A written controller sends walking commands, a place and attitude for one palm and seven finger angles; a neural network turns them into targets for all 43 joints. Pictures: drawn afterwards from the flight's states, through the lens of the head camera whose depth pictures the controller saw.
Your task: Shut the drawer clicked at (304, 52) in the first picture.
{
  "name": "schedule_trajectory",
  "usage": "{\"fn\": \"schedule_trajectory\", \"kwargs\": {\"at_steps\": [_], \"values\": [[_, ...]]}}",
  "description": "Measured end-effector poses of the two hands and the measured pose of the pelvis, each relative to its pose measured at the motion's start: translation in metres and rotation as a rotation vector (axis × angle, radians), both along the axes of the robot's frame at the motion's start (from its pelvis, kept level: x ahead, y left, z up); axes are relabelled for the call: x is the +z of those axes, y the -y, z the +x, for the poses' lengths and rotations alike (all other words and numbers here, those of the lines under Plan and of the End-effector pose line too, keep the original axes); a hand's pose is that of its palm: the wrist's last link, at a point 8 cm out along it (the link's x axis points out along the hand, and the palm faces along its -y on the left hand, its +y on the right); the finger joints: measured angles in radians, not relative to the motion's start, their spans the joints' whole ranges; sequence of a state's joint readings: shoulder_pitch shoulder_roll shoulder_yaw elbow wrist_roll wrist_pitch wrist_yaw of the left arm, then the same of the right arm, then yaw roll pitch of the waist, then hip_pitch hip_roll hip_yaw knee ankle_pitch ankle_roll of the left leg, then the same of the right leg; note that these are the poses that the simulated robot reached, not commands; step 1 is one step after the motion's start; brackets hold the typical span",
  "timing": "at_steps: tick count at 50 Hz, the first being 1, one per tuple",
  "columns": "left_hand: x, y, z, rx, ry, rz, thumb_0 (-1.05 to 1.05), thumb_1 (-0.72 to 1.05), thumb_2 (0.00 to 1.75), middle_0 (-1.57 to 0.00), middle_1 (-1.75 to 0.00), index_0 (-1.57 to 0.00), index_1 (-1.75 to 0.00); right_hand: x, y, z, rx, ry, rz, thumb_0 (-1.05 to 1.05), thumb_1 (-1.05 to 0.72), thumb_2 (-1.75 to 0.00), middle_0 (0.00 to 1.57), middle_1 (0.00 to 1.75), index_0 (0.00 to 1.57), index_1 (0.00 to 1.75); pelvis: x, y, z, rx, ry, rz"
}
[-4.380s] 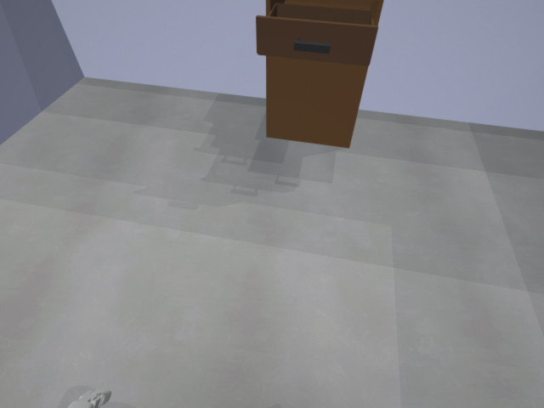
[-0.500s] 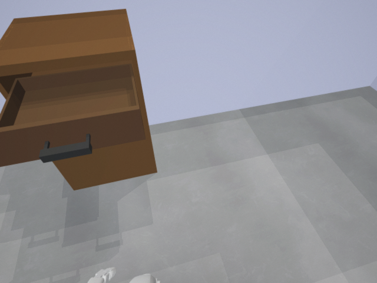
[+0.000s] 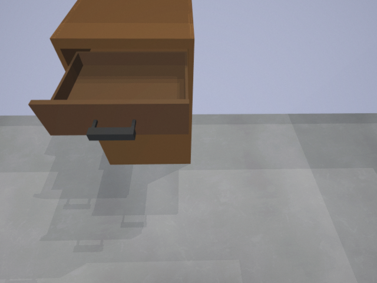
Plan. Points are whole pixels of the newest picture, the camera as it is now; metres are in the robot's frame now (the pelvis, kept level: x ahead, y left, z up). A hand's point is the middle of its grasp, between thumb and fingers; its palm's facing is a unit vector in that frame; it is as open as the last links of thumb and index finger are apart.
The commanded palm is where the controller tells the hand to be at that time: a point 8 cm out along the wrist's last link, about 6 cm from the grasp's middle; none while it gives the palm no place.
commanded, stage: take the last steps up to it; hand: left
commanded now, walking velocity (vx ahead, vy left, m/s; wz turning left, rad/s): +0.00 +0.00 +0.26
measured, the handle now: (113, 128) +0.53 +0.27 -0.05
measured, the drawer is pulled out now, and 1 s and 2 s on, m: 0.30 0.30 0.30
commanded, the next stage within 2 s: come to a stop and stand still in 1.18 s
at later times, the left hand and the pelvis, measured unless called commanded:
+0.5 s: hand out of the picture -0.07 +0.17 -0.17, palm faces +0.26 -0.95 -0.20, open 7.4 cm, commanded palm none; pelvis +0.01 +0.00 +0.00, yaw +9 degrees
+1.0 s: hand (124, 232) +0.26 +0.20 -0.17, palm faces +0.14 -0.97 -0.21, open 7.4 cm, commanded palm none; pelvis +0.16 +0.00 -0.02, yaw +8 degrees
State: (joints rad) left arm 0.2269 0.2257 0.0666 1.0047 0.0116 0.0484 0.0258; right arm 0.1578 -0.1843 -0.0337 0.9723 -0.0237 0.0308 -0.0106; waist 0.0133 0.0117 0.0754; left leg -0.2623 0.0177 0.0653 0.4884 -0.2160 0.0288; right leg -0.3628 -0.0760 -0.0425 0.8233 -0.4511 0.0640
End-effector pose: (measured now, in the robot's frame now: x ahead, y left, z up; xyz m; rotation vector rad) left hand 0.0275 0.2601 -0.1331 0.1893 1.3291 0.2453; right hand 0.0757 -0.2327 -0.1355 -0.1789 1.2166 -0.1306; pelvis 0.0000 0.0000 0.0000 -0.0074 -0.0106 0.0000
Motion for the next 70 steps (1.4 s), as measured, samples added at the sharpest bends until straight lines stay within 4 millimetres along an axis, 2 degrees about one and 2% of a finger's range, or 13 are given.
{"fn": "schedule_trajectory", "kwargs": {"at_steps": [6,11,15,25,28,31,34,41,46,49,52,62,70], "values": [[0.004,0.034,0.000,-0.001,0.077,0.022,0.01,0.91,0.90,-0.20,-0.30,-0.20,-0.30,-0.021,0.026,-0.007,-0.002,-0.018,0.040,0.00,-0.91,-0.90,0.20,0.30,0.20,0.30,-0.009,0.024,-0.007,0.037,0.013,0.019],[0.011,0.059,-0.016,0.041,0.103,-0.017,0.01,0.90,0.90,-0.20,-0.30,-0.20,-0.30,-0.013,0.038,-0.011,0.035,-0.049,0.036,0.00,-0.91,-0.90,0.20,0.29,0.20,0.30,0.001,0.032,-0.008,0.078,0.017,0.031],[0.012,0.062,-0.036,0.086,0.082,-0.031,0.01,0.92,0.90,-0.21,-0.30,-0.20,-0.30,-0.004,0.040,-0.011,0.064,-0.065,0.028,0.00,-0.91,-0.90,0.20,0.29,0.20,0.30,0.007,0.033,-0.005,0.107,0.009,0.039],[-0.008,0.040,-0.111,0.228,-0.115,-0.102,0.01,0.91,0.90,-0.21,-0.30,-0.20,-0.30,0.005,-0.004,0.027,0.168,-0.040,-0.013,0.00,-0.91,-0.90,0.20,0.29,0.20,0.30,0.001,-0.003,0.013,0.154,-0.010,0.003],[-0.018,0.027,-0.117,0.228,-0.190,-0.121,0.01,0.91,0.90,-0.21,-0.30,-0.20,-0.30,0.002,-0.023,0.032,0.157,-0.014,-0.022,0.00,-0.91,-0.90,0.20,0.29,0.20,0.30,-0.005,-0.017,0.021,0.150,-0.005,0.000],[-0.014,0.014,-0.094,0.202,-0.192,-0.125,0.01,0.91,0.90,-0.20,-0.30,-0.20,-0.30,0.005,-0.034,0.020,0.120,-0.043,-0.022,0.00,-0.92,-0.90,0.20,0.29,0.20,0.30,0.000,-0.025,0.033,0.145,-0.002,0.003],[-0.010,0.003,-0.053,0.175,-0.126,-0.117,0.01,0.91,0.90,-0.20,-0.30,-0.20,-0.30,0.005,-0.040,0.004,0.092,-0.116,-0.013,0.00,-0.93,-0.90,0.20,0.30,0.20,0.30,0.005,-0.030,0.047,0.145,-0.002,0.011],[-0.004,-0.006,0.074,0.092,0.060,-0.084,0.01,0.91,0.90,-0.20,-0.30,-0.20,-0.30,-0.004,-0.049,-0.025,0.020,-0.291,0.037,0.00,-0.92,-0.90,0.20,0.30,0.20,0.30,0.003,-0.029,0.090,0.138,0.003,0.034],[-0.002,0.005,0.170,0.014,0.181,-0.056,0.01,0.91,0.90,-0.20,-0.30,-0.20,-0.30,-0.019,-0.043,-0.020,-0.030,-0.380,0.074,0.00,-0.91,-0.90,0.20,0.30,0.20,0.30,-0.010,-0.015,0.132,0.129,0.007,0.042],[-0.005,0.014,0.207,0.005,0.250,-0.039,0.00,0.91,0.90,-0.20,-0.30,-0.20,-0.30,-0.031,-0.032,0.003,-0.029,-0.402,0.083,0.00,-0.91,-0.90,0.20,0.30,0.20,0.30,-0.020,-0.006,0.153,0.137,0.016,0.031],[-0.001,0.022,0.214,0.031,0.243,-0.046,0.00,0.91,0.90,-0.20,-0.30,-0.20,-0.30,-0.028,-0.021,0.049,-0.005,-0.344,0.066,0.01,-0.91,-0.90,0.20,0.30,0.20,0.30,-0.013,-0.002,0.169,0.147,0.022,0.020],[0.004,0.010,0.188,0.122,0.084,-0.044,-0.01,0.94,0.90,-0.21,-0.30,-0.20,-0.30,-0.002,-0.025,0.223,0.106,-0.032,0.024,0.00,-0.92,-0.90,0.20,0.29,0.20,0.30,0.005,-0.013,0.219,0.146,0.000,0.005],[-0.023,0.000,0.162,0.203,-0.075,-0.129,0.00,0.91,0.90,-0.20,-0.30,-0.20,-0.30,0.008,-0.068,0.297,0.185,0.057,-0.019,0.00,-0.92,-0.90,0.20,0.29,0.20,0.30,-0.002,-0.046,0.256,0.145,0.020,-0.023]]}}
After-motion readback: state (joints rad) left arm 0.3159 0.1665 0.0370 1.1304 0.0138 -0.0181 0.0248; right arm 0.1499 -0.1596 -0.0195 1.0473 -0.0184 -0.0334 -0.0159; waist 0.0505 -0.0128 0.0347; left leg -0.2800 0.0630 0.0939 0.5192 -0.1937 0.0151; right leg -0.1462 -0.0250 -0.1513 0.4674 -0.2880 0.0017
